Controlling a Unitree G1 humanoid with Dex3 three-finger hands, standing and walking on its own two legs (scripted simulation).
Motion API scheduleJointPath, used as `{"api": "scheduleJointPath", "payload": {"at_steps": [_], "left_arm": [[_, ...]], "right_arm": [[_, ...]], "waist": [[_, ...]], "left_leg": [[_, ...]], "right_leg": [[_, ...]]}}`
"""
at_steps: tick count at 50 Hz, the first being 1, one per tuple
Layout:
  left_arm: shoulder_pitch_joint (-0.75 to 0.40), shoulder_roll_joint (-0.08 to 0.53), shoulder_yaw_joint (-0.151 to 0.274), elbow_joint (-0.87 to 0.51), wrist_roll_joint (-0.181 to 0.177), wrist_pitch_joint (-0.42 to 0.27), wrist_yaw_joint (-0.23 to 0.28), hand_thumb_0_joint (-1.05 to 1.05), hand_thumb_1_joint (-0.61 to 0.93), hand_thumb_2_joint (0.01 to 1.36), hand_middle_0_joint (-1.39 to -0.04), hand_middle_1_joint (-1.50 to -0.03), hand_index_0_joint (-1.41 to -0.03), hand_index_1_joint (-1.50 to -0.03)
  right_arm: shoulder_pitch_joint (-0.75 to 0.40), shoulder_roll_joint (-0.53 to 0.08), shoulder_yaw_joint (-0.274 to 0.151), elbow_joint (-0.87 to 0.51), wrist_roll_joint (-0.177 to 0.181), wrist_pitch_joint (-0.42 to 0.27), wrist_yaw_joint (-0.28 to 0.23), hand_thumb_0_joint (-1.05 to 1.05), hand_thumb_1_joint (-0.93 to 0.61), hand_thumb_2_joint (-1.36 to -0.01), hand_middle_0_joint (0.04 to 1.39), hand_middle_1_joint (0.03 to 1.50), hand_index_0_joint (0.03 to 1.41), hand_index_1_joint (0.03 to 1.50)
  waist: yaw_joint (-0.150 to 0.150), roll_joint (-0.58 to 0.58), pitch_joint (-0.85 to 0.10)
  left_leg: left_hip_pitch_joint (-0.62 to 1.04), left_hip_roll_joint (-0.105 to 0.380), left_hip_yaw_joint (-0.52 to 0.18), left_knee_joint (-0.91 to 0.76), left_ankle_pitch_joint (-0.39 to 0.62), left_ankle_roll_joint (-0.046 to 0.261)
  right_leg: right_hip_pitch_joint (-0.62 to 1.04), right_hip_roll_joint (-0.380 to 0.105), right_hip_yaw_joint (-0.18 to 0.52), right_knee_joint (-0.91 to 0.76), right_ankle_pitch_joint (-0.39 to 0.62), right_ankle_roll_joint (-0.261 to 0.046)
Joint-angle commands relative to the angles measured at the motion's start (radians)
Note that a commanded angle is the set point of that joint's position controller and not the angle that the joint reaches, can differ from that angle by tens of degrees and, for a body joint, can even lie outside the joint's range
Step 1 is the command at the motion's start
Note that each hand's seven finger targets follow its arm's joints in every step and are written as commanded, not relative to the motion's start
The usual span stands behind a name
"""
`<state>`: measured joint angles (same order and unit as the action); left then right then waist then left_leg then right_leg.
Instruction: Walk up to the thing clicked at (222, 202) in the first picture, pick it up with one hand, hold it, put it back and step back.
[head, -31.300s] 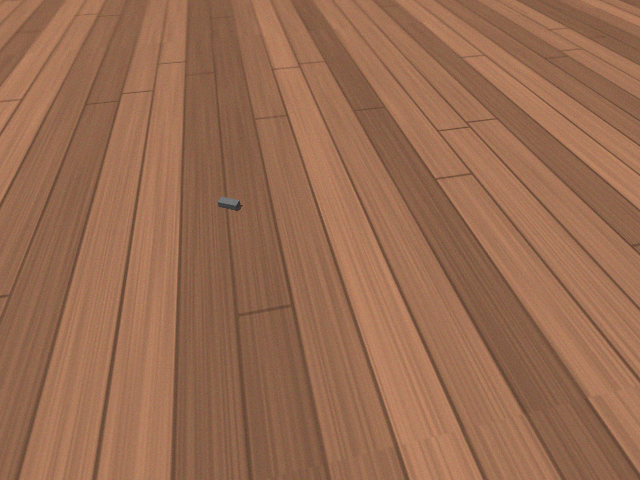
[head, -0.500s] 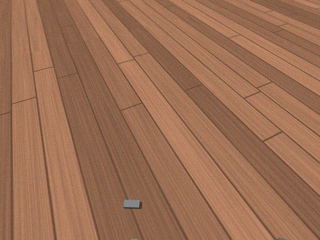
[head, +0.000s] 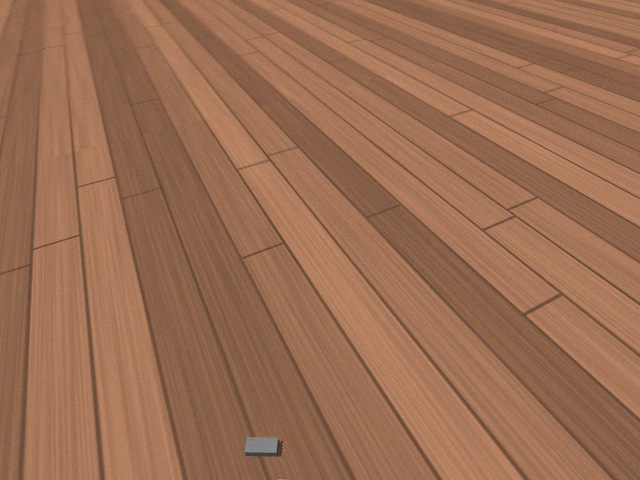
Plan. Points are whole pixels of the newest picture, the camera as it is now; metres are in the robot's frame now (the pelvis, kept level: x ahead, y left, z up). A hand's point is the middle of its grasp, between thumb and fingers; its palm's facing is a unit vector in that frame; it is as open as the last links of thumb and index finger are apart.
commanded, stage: walk up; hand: left
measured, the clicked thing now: (262, 446) +0.44 +0.25 -0.76
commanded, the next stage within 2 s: none
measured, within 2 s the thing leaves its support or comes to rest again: neither
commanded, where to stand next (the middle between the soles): +0.06 +0.00 m, yaw +0 degrees
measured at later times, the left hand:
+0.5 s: hand out of the picture +0.17 +0.26 -0.17, palm faces +0.04 -0.94 -0.33, open 7.4 cm
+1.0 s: hand out of the picture +0.10 +0.28 -0.17, palm faces +0.08 -0.90 -0.43, open 7.4 cm
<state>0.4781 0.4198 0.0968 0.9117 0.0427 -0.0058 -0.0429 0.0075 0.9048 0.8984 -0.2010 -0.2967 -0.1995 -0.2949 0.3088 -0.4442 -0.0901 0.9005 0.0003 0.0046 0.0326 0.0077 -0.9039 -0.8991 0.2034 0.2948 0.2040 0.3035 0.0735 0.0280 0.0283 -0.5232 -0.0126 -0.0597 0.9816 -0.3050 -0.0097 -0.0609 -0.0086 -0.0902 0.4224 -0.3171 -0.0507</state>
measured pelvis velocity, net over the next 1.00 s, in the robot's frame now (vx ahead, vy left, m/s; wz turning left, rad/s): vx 0.06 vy -0.01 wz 0.09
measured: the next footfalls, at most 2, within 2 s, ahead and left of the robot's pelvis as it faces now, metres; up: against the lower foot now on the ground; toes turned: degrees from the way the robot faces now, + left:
left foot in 0.22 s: +0.17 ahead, +0.14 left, +0.00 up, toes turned +6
right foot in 0.56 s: +0.17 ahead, -0.14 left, +0.00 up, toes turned +5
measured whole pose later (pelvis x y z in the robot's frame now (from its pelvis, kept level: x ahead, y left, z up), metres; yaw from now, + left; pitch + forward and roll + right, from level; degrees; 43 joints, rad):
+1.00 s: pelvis +0.06 -0.01 -0.03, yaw +5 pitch -2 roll +1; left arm 0.22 0.41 0.05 0.94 0.01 0.02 0.01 0.01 0.90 0.90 -0.20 -0.30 -0.20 -0.29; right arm 0.26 -0.38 -0.03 0.99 -0.03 0.02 0.02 0.01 -0.90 -0.90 0.20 0.29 0.21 0.30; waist 0.00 -0.01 0.07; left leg -0.25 -0.01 -0.01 0.70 -0.41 0.01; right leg -0.46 -0.06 0.04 0.81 -0.43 -0.01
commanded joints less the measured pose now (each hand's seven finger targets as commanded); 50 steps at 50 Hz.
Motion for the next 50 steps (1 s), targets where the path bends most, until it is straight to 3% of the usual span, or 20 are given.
{"api": "scheduleJointPath", "payload": {"at_steps": [1,5,10,11,13,14,17,20,24,28,29,30,31,36,42,44,45,47,48,50], "left_arm": [[-0.113,0.238,0.059,-0.127,-0.009,-0.071,0.015,0.0,0.9,0.9,-0.2,-0.3,-0.2,-0.3],[-0.083,0.248,0.058,-0.139,-0.01,-0.062,0.012,0.0,0.9,0.9,-0.2,-0.3,-0.2,-0.3],[-0.059,0.21,0.023,-0.158,-0.03,-0.027,0.018,0.0,0.9,0.9,-0.2,-0.3,-0.2,-0.3],[-0.035,0.162,0.009,-0.164,-0.035,-0.025,0.022,0.0,0.9,0.9,-0.2,-0.3,-0.2,-0.3],[0.034,0.096,-0.004,-0.178,-0.047,-0.017,0.029,0.0,0.9,0.9,-0.2,-0.3,-0.2,-0.3],[-0.037,0.204,0.02,-0.164,-0.037,-0.003,0.045,0.0,0.9,0.9,-0.2,-0.3,-0.2,-0.3],[-0.097,0.187,0.013,-0.155,-0.05,0.0,0.042,0.0,0.9,0.9,-0.2,-0.3,-0.2,-0.3],[-0.053,0.14,0.002,-0.107,-0.061,0.006,0.038,0.0,0.9,0.9,-0.2,-0.3,-0.2,-0.3],[-0.126,0.127,-0.006,-0.087,-0.07,-0.017,0.049,0.0,0.9,0.9,-0.2,-0.3,-0.2,-0.3],[-0.097,0.183,0.014,-0.039,-0.047,-0.03,0.066,0.0,0.9,0.9,-0.2,-0.3,-0.2,-0.3],[-0.109,0.244,0.028,-0.049,-0.036,-0.035,0.069,0.0,0.9,0.9,-0.2,-0.3,-0.2,-0.3],[-0.16,0.316,0.037,-0.08,-0.027,-0.038,0.069,0.0,0.9,0.9,-0.2,-0.3,-0.2,-0.3],[-0.218,0.358,0.041,-0.107,-0.03,-0.033,0.073,0.0,0.9,0.9,-0.2,-0.3,-0.2,-0.3],[-0.292,0.262,0.029,-0.105,-0.011,-0.032,0.089,0.0,0.9,0.9,-0.2,-0.3,-0.2,-0.3],[-0.26,0.257,0.031,-0.1,-0.001,-0.024,0.073,0.0,0.9,0.9,-0.2,-0.3,-0.2,-0.3],[-0.297,0.252,0.023,-0.097,-0.02,-0.008,0.064,0.0,0.9,0.9,-0.2,-0.3,-0.2,-0.3],[-0.28,0.193,0.004,-0.094,-0.03,-0.004,0.063,0.0,0.9,0.9,-0.2,-0.3,-0.2,-0.3],[-0.327,0.165,-0.009,-0.089,-0.036,-0.006,0.07,0.0,0.9,0.9,-0.2,-0.3,-0.2,-0.3],[-0.354,0.227,0.007,-0.068,-0.025,-0.014,0.071,0.0,0.9,0.9,-0.2,-0.3,-0.2,-0.3],[-0.277,0.177,-0.003,-0.022,-0.034,-0.032,0.049,0.0,0.9,0.9,-0.2,-0.3,-0.2,-0.3]], "right_arm": [[-0.045,-0.174,-0.027,-0.102,0.002,-0.044,0.012,0.0,-0.9,-0.9,0.2,0.3,0.2,0.3],[-0.08,-0.15,-0.013,-0.128,-0.008,-0.05,0.018,0.0,-0.9,-0.9,0.2,0.3,0.2,0.3],[0.032,-0.141,-0.023,-0.089,-0.02,-0.075,-0.027,0.0,-0.9,-0.9,0.2,0.3,0.2,0.3],[0.133,-0.174,-0.036,-0.069,-0.023,-0.083,-0.042,0.0,-0.9,-0.9,0.2,0.3,0.2,0.3],[0.179,-0.305,-0.059,-0.101,-0.033,-0.091,-0.061,0.0,-0.9,-0.9,0.2,0.3,0.2,0.3],[0.174,-0.323,-0.068,-0.097,0.007,-0.089,-0.06,0.0,-0.9,-0.9,0.2,0.3,0.2,0.3],[0.056,-0.218,-0.026,-0.125,0.004,-0.089,-0.069,0.0,-0.9,-0.9,0.2,0.3,0.2,0.3],[-0.041,-0.182,-0.001,-0.131,-0.003,-0.091,-0.065,0.0,-0.9,-0.9,0.2,0.3,0.2,0.3],[-0.093,-0.183,0.005,-0.137,-0.009,-0.064,-0.057,0.0,-0.9,-0.9,0.2,0.3,0.2,0.3],[-0.141,-0.154,0.007,-0.148,0.016,-0.007,-0.047,0.0,-0.9,-0.9,0.2,0.3,0.2,0.3],[-0.128,-0.116,0.016,-0.155,0.02,0.004,-0.047,0.0,-0.9,-0.9,0.2,0.3,0.2,0.3],[-0.098,-0.074,0.028,-0.158,0.018,0.019,-0.052,0.0,-0.9,-0.9,0.2,0.3,0.2,0.3],[-0.105,-0.125,0.007,-0.142,0.008,0.037,-0.064,0.0,-0.9,-0.9,0.2,0.3,0.2,0.3],[-0.058,-0.148,-0.013,-0.078,0.005,0.042,-0.036,0.0,-0.9,-0.9,0.2,0.3,0.2,0.3],[-0.073,-0.147,0.001,-0.037,-0.013,0.014,-0.023,0.0,-0.9,-0.9,0.2,0.3,0.2,0.3],[0.016,-0.135,0.001,0.02,-0.022,-0.005,-0.028,0.0,-0.9,-0.9,0.2,0.3,0.2,0.3],[0.02,-0.152,-0.007,0.039,-0.034,-0.014,-0.034,0.0,-0.9,-0.9,0.2,0.3,0.2,0.3],[-0.105,-0.312,-0.028,-0.021,-0.042,-0.021,-0.036,0.0,-0.9,-0.9,0.2,0.3,0.2,0.3],[-0.176,-0.312,-0.026,-0.03,-0.031,-0.02,-0.031,0.0,-0.9,-0.9,0.2,0.3,0.2,0.3],[-0.264,-0.193,0.012,-0.042,-0.03,-0.025,-0.029,0.0,-0.9,-0.9,0.2,0.3,0.2,0.3]], "waist": [[-0.046,-0.137,0.199],[-0.021,-0.163,0.157],[-0.073,-0.069,0.017],[-0.114,0.024,-0.081],[-0.108,0.191,-0.168],[-0.135,0.117,-0.155],[-0.09,0.032,0.005],[-0.047,0.119,0.028],[-0.067,0.223,-0.01],[-0.026,0.084,-0.088],[-0.022,-0.096,-0.078],[-0.047,-0.258,-0.047],[-0.042,-0.249,-0.052],[-0.069,-0.212,-0.06],[-0.026,-0.292,-0.119],[-0.084,-0.23,-0.099],[-0.088,-0.109,-0.098],[-0.093,0.15,0.025],[-0.086,0.127,0.097],[-0.018,0.064,0.112]], "left_leg": [[-0.114,0.04,-0.025,-0.077,0.085,-0.007],[-0.003,0.072,0.036,-0.28,0.061,0.007],[0.345,-0.026,0.175,-0.497,0.178,0.044],[0.484,0.01,0.121,-0.533,0.216,0.069],[0.729,0.409,-0.552,-0.562,0.369,0.26],[0.628,0.471,-0.628,-0.605,0.342,0.344],[0.401,0.31,-0.226,-0.58,0.52,0.241],[0.211,0.236,-0.026,-0.555,0.59,0.214],[0.216,0.241,0.006,-0.465,0.701,0.231],[0.107,0.159,0.029,-0.237,0.3,0.14],[0.021,0.08,0.091,-0.099,0.101,0.088],[-0.051,-0.015,0.087,0.065,-0.271,0.047],[0.025,0.008,-0.019,0.194,-0.376,0.041],[0.024,0.011,-0.034,0.22,-0.163,0.028],[0.102,0.015,0.055,-0.251,-0.314,0.008],[0.309,-0.008,0.096,-0.523,-0.082,0.031],[0.394,0.017,0.024,-0.586,-0.041,0.044],[0.233,0.354,-0.512,-0.745,-0.415,0.209],[0.045,0.388,-0.501,-0.757,-0.472,0.26],[0.068,0.195,-0.148,-0.609,-0.168,0.159]], "right_leg": [[-0.119,-0.22,0.237,-0.301,-0.282,-0.108],[-0.073,-0.206,0.137,-0.21,-0.13,-0.121],[-0.109,-0.183,0.029,0.199,0.494,-0.088],[-0.128,-0.137,0.002,0.402,0.442,-0.046],[-0.517,0.068,0.078,0.703,-0.256,0.024],[-0.489,-0.004,0.182,0.791,-0.31,0.008],[-0.458,-0.043,0.251,0.763,-0.18,0.0],[-0.318,-0.036,0.179,0.612,-0.085,0.026],[-0.253,-0.038,0.081,0.395,0.026,0.057],[-0.091,0.014,0.061,0.169,0.226,0.037],[-0.08,-0.113,0.22,0.096,0.358,-0.004],[-0.159,-0.361,0.537,-0.022,0.446,-0.124],[-0.277,-0.452,0.65,-0.038,0.373,-0.245],[-0.271,-0.233,0.392,0.032,0.029,-0.153],[-0.147,-0.233,0.387,0.023,-0.199,-0.164],[-0.282,-0.211,0.312,0.117,-0.113,-0.109],[-0.363,-0.166,0.253,0.227,-0.104,-0.054],[-0.56,-0.01,0.112,0.431,-0.222,0.039],[-0.429,-0.054,0.15,0.471,-0.235,0.033],[-0.275,-0.045,0.117,0.278,-0.057,0.026]]}}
